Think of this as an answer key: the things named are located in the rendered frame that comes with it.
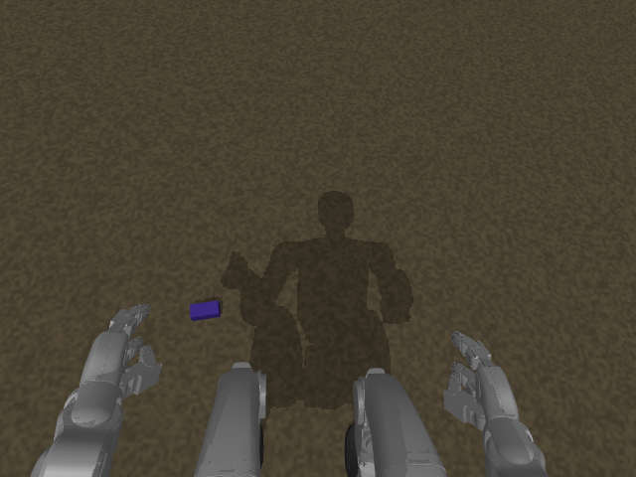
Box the right robot hand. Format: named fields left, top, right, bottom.
left=443, top=331, right=520, bottom=432

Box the left robot hand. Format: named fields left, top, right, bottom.
left=79, top=303, right=162, bottom=399

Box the right robot arm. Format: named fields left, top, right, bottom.
left=483, top=417, right=550, bottom=477

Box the small box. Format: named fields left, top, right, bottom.
left=190, top=300, right=221, bottom=321

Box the left robot arm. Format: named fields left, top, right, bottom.
left=30, top=382, right=124, bottom=477

